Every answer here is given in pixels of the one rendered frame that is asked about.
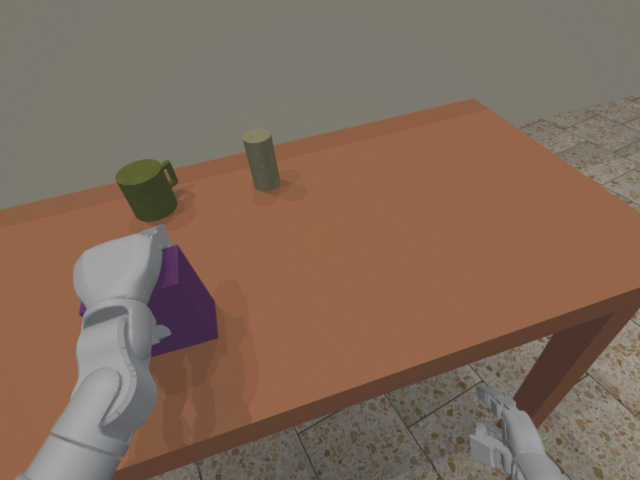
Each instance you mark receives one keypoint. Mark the left robot forearm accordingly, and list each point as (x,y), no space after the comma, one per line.
(114,396)

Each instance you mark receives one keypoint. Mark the sponge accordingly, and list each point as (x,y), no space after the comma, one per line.
(181,302)

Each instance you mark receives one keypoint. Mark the robot right hand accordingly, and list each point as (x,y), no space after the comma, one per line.
(497,447)

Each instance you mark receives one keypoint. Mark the table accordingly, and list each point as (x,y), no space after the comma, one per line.
(390,253)

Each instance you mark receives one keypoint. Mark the robot left hand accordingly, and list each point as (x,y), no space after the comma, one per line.
(126,267)

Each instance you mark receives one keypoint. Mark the right robot forearm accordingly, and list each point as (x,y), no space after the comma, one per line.
(534,466)

